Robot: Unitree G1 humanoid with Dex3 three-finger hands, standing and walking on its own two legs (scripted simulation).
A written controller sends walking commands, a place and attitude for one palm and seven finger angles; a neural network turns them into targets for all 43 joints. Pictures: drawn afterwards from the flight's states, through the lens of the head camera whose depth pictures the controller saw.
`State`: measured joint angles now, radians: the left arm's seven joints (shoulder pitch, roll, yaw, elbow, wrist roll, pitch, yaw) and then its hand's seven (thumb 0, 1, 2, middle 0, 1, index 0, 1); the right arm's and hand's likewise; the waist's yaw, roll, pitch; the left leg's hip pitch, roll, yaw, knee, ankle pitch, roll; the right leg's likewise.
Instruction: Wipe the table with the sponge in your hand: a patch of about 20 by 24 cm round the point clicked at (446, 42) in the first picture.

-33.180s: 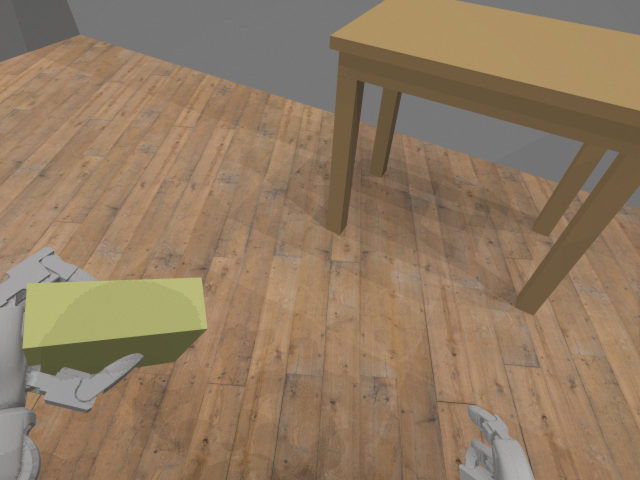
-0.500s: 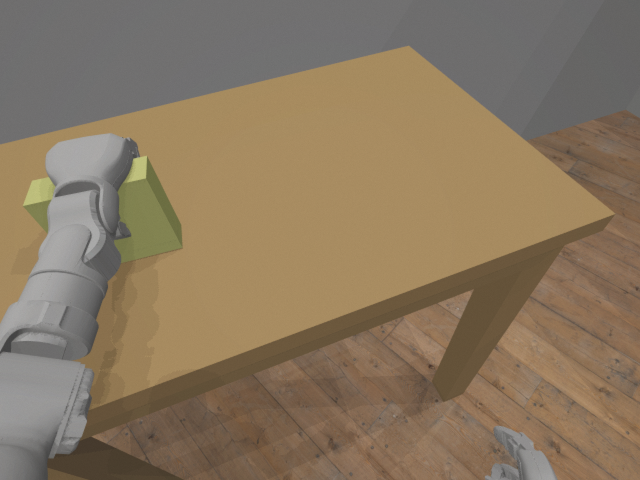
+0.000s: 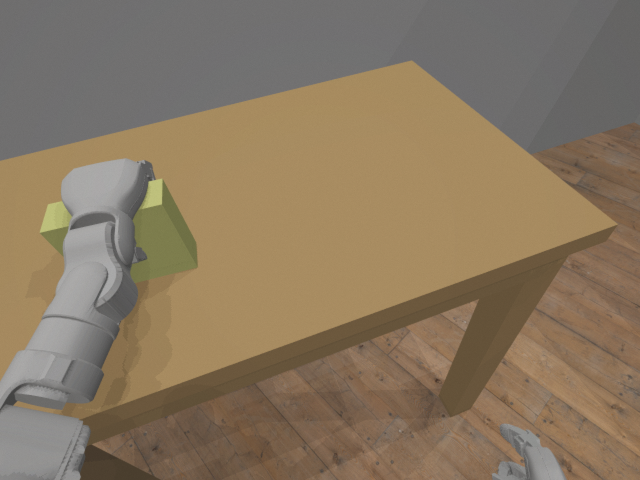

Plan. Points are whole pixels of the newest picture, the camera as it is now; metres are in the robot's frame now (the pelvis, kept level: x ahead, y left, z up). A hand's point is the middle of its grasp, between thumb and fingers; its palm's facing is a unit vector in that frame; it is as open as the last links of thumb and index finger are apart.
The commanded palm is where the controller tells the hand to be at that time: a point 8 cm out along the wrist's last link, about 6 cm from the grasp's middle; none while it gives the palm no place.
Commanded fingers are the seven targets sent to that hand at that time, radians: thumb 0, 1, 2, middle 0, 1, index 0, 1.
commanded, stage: wipe back along the middle lane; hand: left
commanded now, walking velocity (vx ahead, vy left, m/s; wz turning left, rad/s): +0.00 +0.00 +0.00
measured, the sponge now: (136, 248) +0.37 +0.30 +0.09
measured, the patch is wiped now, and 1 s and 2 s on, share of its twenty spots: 0.50 0.60 0.60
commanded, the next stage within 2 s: slide across to the third lane in 1.26 s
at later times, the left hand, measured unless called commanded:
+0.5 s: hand (129, 242) +0.34 +0.27 +0.14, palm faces +0.08 +0.02 -1.00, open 9.5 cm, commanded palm +0.29 +0.26 +0.17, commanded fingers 0.00 0.10 1.30 -1.20 -1.60 -1.20 -1.60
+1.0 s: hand (125, 270) +0.29 +0.25 +0.15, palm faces +0.18 -0.05 -0.98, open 9.4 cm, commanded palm +0.24 +0.24 +0.17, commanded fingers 0.00 0.10 1.30 -1.20 -1.60 -1.20 -1.60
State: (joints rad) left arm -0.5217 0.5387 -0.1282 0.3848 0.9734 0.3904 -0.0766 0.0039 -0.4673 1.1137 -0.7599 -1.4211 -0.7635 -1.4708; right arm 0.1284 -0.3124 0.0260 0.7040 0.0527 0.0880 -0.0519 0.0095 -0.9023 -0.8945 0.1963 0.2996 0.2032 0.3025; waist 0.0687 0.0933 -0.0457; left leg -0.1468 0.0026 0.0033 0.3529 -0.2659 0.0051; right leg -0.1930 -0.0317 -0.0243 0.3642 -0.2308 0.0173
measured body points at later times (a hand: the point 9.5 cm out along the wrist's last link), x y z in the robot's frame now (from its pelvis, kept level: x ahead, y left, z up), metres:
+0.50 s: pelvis -0.01 +0.00 +0.00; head -0.01 -0.04 +0.45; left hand +0.33 +0.27 +0.20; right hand +0.21 -0.22 -0.11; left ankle -0.06 +0.12 -0.75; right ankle -0.03 -0.13 -0.75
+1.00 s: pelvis +0.00 +0.00 -0.01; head -0.01 -0.05 +0.44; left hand +0.28 +0.25 +0.20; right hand +0.24 -0.20 -0.09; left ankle -0.06 +0.12 -0.75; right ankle -0.03 -0.13 -0.75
